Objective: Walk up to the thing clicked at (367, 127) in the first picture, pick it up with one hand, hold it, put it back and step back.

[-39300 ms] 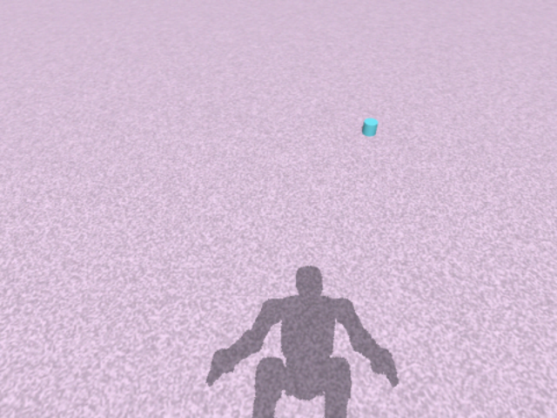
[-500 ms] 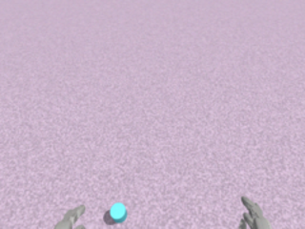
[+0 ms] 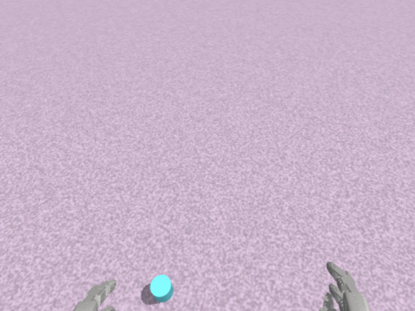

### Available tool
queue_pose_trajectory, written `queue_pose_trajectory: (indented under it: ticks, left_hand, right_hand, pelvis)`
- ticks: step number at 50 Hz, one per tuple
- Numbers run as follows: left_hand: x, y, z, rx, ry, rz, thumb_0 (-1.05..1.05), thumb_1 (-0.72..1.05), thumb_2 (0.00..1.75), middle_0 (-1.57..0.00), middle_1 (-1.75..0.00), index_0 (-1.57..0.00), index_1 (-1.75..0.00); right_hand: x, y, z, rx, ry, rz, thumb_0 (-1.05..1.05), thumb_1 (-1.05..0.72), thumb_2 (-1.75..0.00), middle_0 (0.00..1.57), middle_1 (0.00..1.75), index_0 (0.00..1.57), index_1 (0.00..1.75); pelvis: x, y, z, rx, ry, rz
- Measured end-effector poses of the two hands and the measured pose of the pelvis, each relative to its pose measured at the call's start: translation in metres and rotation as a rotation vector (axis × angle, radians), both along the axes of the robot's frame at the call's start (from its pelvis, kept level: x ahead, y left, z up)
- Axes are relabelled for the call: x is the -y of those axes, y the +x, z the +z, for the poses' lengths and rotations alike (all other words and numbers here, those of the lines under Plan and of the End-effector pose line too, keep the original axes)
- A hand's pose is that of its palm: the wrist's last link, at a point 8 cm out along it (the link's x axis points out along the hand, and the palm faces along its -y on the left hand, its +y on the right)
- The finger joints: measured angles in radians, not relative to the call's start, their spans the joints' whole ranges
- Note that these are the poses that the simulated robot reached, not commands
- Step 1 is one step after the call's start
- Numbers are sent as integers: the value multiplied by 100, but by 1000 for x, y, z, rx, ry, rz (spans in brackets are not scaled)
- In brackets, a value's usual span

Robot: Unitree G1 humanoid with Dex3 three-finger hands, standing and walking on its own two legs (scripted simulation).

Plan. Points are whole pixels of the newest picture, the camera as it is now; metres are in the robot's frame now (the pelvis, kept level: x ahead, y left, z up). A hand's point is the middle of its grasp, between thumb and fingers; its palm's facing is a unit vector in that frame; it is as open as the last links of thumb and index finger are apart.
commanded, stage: home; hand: left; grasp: from above
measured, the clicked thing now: (162, 288) +0.40 +0.22 -0.67
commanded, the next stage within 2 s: stand in 0.78 s
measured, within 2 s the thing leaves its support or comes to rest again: neither
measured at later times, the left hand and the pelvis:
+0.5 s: hand out of the picture +0.17 +0.18 -0.05, palm faces +0.05 -0.98 -0.20, open 7.4 cm; pelvis +0.01 +0.00 +0.00, yaw +0 degrees
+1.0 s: hand out of the picture +0.17 +0.21 -0.08, palm faces +0.01 -0.95 -0.31, open 7.4 cm; pelvis +0.00 +0.00 +0.01, yaw +0 degrees
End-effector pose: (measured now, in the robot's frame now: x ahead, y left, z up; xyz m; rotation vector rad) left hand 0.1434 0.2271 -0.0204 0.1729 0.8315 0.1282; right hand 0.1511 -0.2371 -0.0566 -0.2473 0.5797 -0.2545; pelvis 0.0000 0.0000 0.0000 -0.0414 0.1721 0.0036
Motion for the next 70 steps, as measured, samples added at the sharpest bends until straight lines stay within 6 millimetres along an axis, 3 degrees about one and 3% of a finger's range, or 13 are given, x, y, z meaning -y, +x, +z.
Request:
queue_pose_trajectory:
  ticks: [44, 48, 52, 59, 70]
  left_hand:
    - [-3, 9, 1, 11, 1, -3, 1, 91, 90, -20, -30, -20, -30]
    - [-16, 14, -18, 41, 90, -45, 1, 91, 90, -20, -30, -21, -30]
    - [-35, 1, -34, -36, 125, -28, 1, 91, 90, -20, -30, -21, -30]
    - [-60, -43, -50, -200, 140, 39, 1, 91, 90, -20, -30, -20, -30]
    - [-63, -100, -53, -383, 103, 112, 1, 91, 90, -20, -30, -20, -30]
  right_hand:
    - [-1, 4, -1, -12, 2, -9, 1, -90, -89, 20, 30, 20, 30]
    - [3, -4, -18, -236, -53, 131, 1, -90, -89, 20, 30, 20, 30]
    - [14, -20, -22, -377, -30, 135, 1, -90, -89, 20, 30, 20, 30]
    - [29, -51, -17, -486, -11, 45, 1, -90, -89, 20, 30, 20, 30]
    - [21, -75, -13, -591, 25, 7, 1, -90, -89, 20, 30, 20, 30]
  pelvis:
    - [-3, 7, -1, -7, -3, -2]
    - [-3, -1, 8, 77, 27, 0]
    - [-4, -4, 18, 123, 43, -2]
    - [-9, -3, 31, 169, 43, -3]
    - [-13, 1, 51, 215, 36, 7]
